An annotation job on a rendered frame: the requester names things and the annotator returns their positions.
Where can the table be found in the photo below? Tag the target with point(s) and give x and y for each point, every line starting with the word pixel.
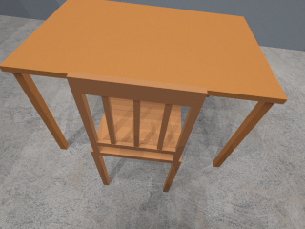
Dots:
pixel 185 47

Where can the chair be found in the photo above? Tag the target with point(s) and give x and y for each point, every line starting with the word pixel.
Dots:
pixel 141 119

